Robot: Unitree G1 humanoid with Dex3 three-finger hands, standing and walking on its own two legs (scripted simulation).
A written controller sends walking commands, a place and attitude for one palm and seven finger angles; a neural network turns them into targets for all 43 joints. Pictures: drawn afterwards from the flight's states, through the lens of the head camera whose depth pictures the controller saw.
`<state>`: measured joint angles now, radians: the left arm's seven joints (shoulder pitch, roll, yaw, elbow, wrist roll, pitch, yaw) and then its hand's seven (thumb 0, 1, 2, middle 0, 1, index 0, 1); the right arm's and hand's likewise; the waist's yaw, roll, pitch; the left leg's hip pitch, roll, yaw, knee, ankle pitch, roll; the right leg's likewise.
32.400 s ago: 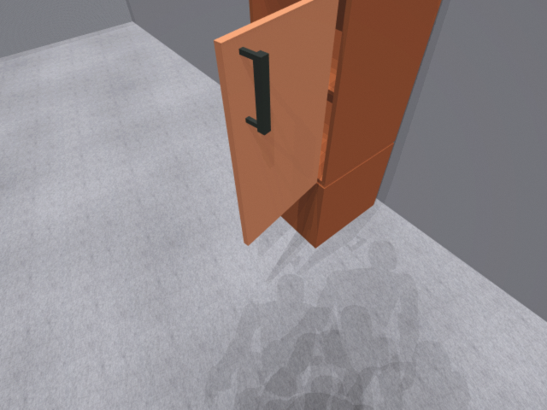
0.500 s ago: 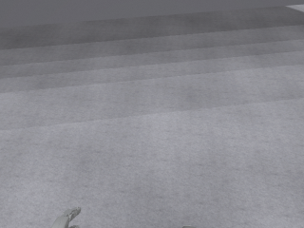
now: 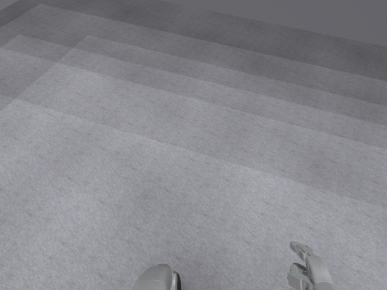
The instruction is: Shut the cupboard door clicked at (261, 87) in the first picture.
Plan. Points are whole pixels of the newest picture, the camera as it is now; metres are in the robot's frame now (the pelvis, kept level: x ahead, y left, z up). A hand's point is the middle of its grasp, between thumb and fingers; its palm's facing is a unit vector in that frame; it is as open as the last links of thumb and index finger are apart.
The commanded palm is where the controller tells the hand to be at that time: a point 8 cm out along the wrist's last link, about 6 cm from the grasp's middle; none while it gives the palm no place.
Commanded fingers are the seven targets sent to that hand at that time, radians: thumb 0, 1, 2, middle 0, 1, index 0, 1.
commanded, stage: walk to a spot facing it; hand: left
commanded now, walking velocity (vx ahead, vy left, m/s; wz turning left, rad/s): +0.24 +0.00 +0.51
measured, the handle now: out of the picture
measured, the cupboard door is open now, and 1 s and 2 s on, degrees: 63 63 63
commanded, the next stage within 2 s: turn to face it in 0.06 s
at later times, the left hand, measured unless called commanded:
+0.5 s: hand (139, 237) +0.24 +0.16 -0.14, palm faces -0.02 -0.98 -0.19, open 7.4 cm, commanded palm none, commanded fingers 0.00 0.90 0.90 -0.20 -0.30 -0.20 -0.30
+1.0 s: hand (132, 187) +0.36 +0.20 -0.13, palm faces -0.24 -0.94 -0.22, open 7.4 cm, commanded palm none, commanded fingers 0.00 0.90 0.90 -0.20 -0.30 -0.20 -0.30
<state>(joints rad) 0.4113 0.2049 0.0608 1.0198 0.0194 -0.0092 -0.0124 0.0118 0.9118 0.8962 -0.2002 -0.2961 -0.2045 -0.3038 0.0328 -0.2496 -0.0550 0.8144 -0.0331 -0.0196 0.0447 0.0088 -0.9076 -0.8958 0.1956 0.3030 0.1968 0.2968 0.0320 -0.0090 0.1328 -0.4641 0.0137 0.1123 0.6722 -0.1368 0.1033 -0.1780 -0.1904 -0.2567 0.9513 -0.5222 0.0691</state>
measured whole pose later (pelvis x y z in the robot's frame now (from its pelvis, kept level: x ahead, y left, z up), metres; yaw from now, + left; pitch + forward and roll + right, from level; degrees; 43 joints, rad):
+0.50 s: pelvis +0.16 -0.02 +0.02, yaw -2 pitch +0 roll +0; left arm 0.19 0.15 0.04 0.96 0.02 0.00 0.00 0.01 0.91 0.90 -0.20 -0.30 -0.20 -0.30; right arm 0.29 -0.17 -0.03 1.03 -0.01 0.02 -0.03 0.01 -0.91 -0.90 0.20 0.30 0.20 0.30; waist -0.02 0.03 0.07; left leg -0.23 0.00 0.08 0.71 -0.49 0.01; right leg -0.33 0.02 -0.02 0.57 -0.25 -0.02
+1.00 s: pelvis +0.21 +0.02 +0.03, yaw -18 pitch +0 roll -3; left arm 0.15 0.27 0.10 0.90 0.02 0.09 -0.04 0.01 0.91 0.90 -0.20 -0.30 -0.20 -0.30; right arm 0.17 -0.20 -0.02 0.86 -0.03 0.02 -0.03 0.01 -0.90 -0.89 0.20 0.30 0.20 0.30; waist 0.02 0.00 0.10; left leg -0.22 0.11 0.14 0.51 -0.29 0.01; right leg -0.43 -0.02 -0.05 0.94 -0.45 0.06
